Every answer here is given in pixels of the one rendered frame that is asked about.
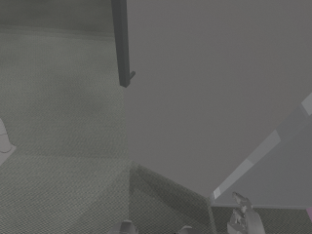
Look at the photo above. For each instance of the right robot hand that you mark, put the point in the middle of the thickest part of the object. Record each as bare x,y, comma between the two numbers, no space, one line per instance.
250,221

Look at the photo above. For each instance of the robot right shin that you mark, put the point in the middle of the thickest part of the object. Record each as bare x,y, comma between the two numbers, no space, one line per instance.
186,226

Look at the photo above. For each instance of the handle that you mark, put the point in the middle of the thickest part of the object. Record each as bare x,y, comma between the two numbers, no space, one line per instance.
120,25

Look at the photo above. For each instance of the fridge door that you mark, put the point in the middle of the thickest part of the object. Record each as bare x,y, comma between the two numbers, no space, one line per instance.
214,78

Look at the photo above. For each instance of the left robot hand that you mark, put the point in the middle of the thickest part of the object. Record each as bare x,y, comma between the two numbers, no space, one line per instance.
6,149

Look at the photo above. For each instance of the robot left thigh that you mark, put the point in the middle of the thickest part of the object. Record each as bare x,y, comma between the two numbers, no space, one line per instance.
123,227

